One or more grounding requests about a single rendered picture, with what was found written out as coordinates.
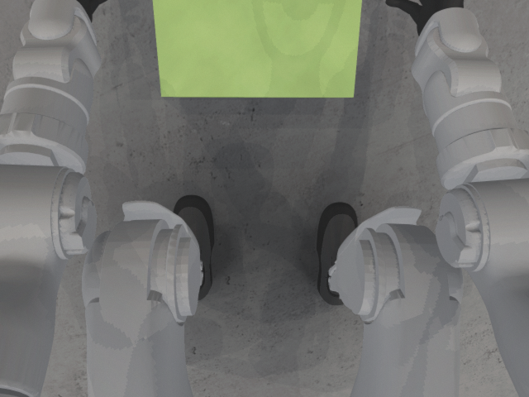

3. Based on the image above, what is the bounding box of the robot left shin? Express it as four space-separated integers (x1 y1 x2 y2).
82 201 203 308

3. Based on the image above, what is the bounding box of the robot right upper arm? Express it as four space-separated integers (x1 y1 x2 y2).
435 178 529 397

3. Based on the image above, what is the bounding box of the robot left upper arm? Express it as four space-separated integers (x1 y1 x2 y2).
0 164 97 397

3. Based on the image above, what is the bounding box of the right robot thigh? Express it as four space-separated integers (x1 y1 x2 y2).
346 223 461 397

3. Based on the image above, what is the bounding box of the carton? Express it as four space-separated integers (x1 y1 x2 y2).
153 0 362 98

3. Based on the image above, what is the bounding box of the right robot hand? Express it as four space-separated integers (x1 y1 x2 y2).
385 0 464 36

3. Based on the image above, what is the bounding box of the robot right forearm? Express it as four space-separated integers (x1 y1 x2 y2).
411 7 529 190

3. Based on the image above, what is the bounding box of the left robot hand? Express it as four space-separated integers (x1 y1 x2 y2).
77 0 107 22

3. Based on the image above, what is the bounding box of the robot left forearm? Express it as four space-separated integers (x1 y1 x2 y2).
0 0 102 174

